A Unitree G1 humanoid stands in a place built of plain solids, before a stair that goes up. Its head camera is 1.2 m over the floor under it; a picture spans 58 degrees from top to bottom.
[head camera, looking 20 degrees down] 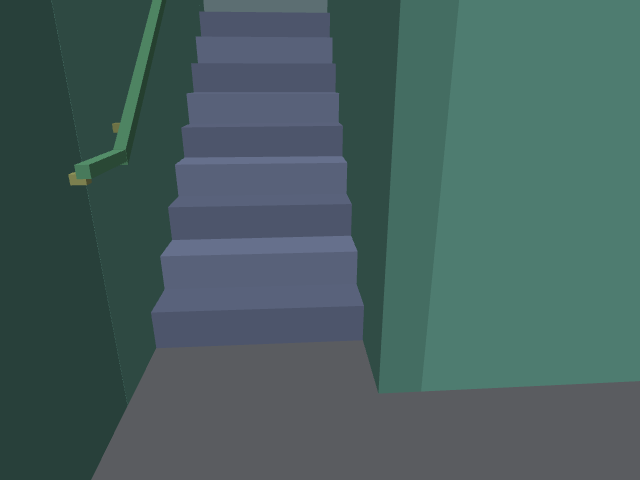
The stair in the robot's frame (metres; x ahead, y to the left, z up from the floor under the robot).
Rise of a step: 0.19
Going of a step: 0.24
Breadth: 1.00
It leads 4 degrees to the left of straight ahead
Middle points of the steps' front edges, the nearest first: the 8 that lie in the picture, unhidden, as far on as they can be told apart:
1.81 0.29 0.19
2.05 0.30 0.38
2.29 0.32 0.57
2.53 0.34 0.75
2.77 0.35 0.94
3.01 0.37 1.13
3.25 0.39 1.32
3.50 0.41 1.51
